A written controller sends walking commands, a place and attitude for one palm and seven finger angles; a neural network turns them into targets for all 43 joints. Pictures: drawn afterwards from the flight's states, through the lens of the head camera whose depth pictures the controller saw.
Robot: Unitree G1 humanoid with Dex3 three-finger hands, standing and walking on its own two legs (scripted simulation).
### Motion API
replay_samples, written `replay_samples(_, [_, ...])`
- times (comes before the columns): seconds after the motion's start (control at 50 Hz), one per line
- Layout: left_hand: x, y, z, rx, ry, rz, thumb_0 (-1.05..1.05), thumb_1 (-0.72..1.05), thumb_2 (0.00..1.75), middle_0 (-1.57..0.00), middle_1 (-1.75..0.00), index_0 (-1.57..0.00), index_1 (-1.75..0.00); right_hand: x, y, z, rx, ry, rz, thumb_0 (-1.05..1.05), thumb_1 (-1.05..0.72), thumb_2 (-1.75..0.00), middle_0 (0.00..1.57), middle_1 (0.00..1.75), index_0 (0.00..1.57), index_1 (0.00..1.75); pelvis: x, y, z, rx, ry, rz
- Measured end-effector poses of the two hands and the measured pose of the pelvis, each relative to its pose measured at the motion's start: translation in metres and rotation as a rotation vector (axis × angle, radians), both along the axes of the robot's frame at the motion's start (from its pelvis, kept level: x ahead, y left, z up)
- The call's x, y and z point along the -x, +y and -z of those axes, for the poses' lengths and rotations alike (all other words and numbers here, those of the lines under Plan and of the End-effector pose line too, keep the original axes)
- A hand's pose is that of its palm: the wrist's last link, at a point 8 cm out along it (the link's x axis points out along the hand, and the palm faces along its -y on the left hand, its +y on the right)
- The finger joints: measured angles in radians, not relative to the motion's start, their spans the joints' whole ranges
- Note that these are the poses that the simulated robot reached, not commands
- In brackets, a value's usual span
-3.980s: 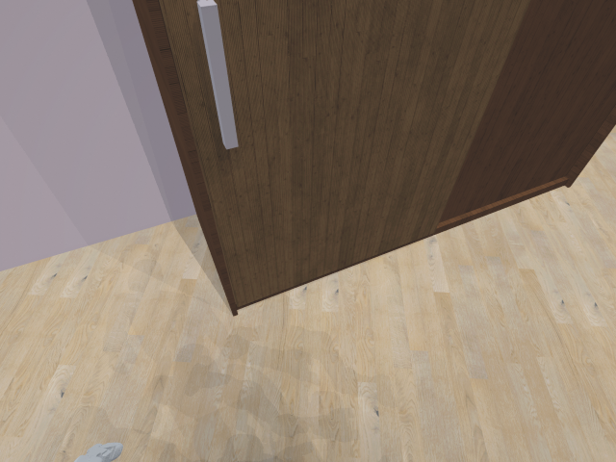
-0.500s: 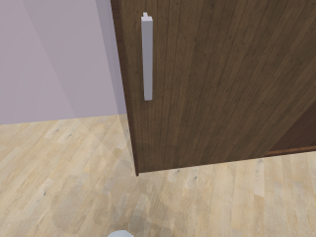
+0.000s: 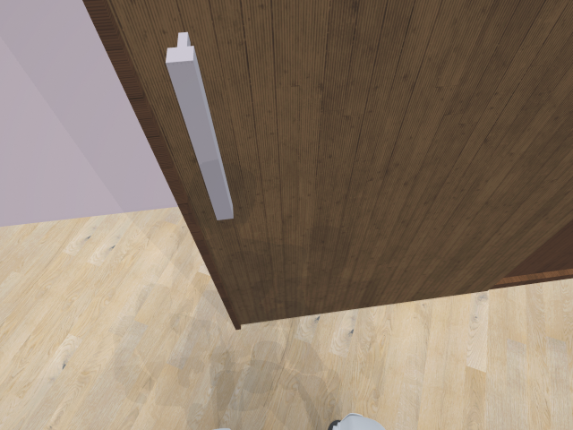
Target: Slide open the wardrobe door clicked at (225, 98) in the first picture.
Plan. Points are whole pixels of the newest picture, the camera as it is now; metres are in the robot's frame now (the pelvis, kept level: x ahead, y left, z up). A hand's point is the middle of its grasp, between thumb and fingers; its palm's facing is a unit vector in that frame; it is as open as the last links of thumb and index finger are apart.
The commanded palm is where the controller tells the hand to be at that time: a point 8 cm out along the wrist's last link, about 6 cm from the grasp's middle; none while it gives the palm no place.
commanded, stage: come to a stop and stand still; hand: left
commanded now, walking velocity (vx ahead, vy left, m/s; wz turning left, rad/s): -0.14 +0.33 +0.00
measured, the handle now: (208, 141) +0.44 +0.13 +0.14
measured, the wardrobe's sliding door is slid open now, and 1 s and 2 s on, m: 0.00 0.00 0.00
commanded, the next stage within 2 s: look again from close up in 1.16 s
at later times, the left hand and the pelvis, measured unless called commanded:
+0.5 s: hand out of the picture -0.02 +0.23 -0.16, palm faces +0.12 -0.96 -0.24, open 7.4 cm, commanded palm none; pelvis -0.06 +0.02 +0.01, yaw +2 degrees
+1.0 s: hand out of the picture -0.03 +0.19 -0.17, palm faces +0.00 -0.97 -0.23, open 7.2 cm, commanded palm none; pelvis -0.06 +0.02 +0.01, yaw +1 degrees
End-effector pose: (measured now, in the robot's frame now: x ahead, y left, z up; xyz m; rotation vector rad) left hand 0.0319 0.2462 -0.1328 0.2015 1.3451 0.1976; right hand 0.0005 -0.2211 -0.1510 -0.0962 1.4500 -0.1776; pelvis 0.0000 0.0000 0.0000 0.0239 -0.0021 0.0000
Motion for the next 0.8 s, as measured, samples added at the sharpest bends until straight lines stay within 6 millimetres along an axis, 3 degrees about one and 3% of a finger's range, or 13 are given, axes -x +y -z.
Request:
replay_samples(0.06, [-0.008, -0.013, -0.006, -0.025, -0.023, -0.002, 0.01, 0.91, 0.89, -0.19, -0.29, -0.20, -0.30, -0.015, -0.020, 0.010, 0.000, -0.015, -0.005, 0.00, -0.91, -0.90, 0.20, 0.30, 0.20, 0.30, 0.001, -0.009, 0.002, -0.004, -0.004, -0.011])
replay_samples(0.18, [-0.015, -0.027, -0.023, -0.046, -0.100, -0.020, 0.01, 0.90, 0.89, -0.20, -0.29, -0.21, -0.30, -0.051, -0.044, 0.002, 0.011, -0.101, -0.070, 0.00, -0.91, -0.90, 0.19, 0.30, 0.20, 0.30, 0.012, -0.017, -0.007, -0.031, -0.002, -0.029])
replay_samples(0.28, [-0.003, -0.022, -0.029, -0.052, -0.152, -0.034, 0.01, 0.90, 0.89, -0.20, -0.30, -0.21, -0.30, -0.072, -0.046, -0.011, 0.019, -0.193, -0.127, 0.00, -0.92, -0.90, 0.19, 0.30, 0.20, 0.30, 0.028, -0.017, -0.011, -0.040, -0.004, -0.043])
replay_samples(0.38, [0.027, -0.005, -0.024, -0.036, -0.139, -0.043, 0.01, 0.90, 0.89, -0.20, -0.30, -0.21, -0.30, -0.070, -0.032, -0.025, 0.028, -0.264, -0.152, 0.00, -0.92, -0.90, 0.19, 0.30, 0.20, 0.30, 0.044, -0.007, -0.011, -0.032, -0.005, -0.036])
replay_samples(0.46, [0.052, 0.017, -0.009, -0.007, -0.102, -0.060, 0.01, 0.90, 0.89, -0.20, -0.30, -0.21, -0.30, -0.041, -0.015, -0.032, 0.057, -0.280, -0.151, 0.00, -0.92, -0.90, 0.19, 0.30, 0.20, 0.30, 0.055, 0.011, -0.007, 0.007, 0.003, -0.031])
replay_samples(0.58, [0.083, 0.033, -0.004, 0.048, -0.031, -0.086, 0.01, 0.91, 0.89, -0.20, -0.29, -0.20, -0.30, 0.042, 0.017, -0.038, 0.068, -0.107, -0.114, 0.00, -0.91, -0.90, 0.19, 0.30, 0.20, 0.30, 0.063, 0.027, -0.018, 0.041, 0.001, -0.049])
replay_samples(0.7, [0.103, 0.026, -0.003, 0.080, 0.064, -0.060, 0.01, 0.91, 0.89, -0.19, -0.29, -0.20, -0.30, 0.099, 0.036, -0.039, 0.040, 0.036, -0.039, 0.00, -0.91, -0.90, 0.20, 0.30, 0.20, 0.30, 0.058, 0.030, -0.022, 0.031, 0.017, -0.032])
replay_samples(0.8, [0.088, 0.005, -0.001, 0.092, 0.097, -0.016, 0.01, 0.91, 0.90, -0.19, -0.29, -0.20, -0.30, 0.129, 0.039, -0.033, 0.011, 0.125, 0.021, 0.00, -0.91, -0.90, 0.20, 0.30, 0.20, 0.30, 0.055, 0.023, -0.018, 0.018, 0.020, -0.021])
